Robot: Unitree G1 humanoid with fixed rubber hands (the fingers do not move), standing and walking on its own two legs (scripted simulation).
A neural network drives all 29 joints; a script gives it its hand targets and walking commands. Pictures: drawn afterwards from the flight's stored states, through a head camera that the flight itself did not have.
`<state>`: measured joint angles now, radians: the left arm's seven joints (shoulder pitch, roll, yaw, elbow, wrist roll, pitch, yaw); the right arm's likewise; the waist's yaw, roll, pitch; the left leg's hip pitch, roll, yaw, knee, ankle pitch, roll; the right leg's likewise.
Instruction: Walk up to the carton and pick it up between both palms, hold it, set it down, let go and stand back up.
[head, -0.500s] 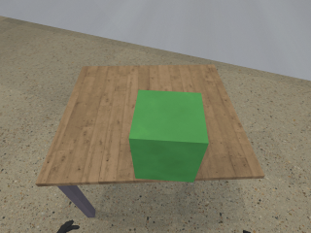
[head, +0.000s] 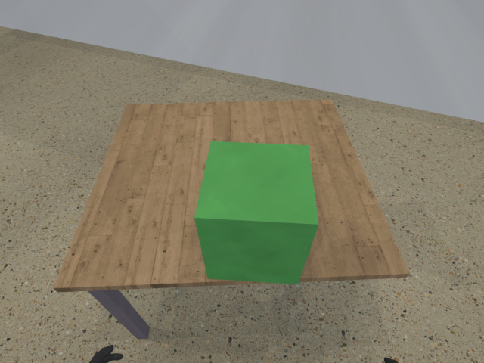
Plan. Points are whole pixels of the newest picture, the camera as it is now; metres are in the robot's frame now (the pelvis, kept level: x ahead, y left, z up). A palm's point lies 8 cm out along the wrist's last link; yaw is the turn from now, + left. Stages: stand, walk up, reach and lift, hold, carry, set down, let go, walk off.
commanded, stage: walk up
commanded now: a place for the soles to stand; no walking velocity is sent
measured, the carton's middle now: (255, 215) +0.42 -0.01 -0.06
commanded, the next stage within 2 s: reach and lift in 0.16 s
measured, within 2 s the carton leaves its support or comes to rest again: neither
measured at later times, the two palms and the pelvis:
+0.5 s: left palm (99, 354) +0.16 +0.26 -0.08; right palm out of the picture +0.14 -0.27 -0.10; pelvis +0.01 +0.00 -0.01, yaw +0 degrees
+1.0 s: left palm (102, 311) +0.21 +0.25 -0.04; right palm (401, 329) +0.19 -0.25 -0.05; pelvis +0.03 +0.02 +0.01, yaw +0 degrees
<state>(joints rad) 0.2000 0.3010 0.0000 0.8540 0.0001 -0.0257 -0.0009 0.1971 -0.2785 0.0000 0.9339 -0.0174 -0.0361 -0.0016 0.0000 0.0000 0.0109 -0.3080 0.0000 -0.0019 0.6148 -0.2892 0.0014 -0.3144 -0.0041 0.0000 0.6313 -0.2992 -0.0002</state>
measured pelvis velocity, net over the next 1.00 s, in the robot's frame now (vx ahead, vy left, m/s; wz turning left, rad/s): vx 0.03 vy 0.02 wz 0.00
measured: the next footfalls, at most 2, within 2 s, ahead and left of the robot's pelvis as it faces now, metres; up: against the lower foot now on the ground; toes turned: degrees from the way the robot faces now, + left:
none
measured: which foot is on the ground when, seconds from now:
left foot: down 0.00-1.00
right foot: down 0.00-1.00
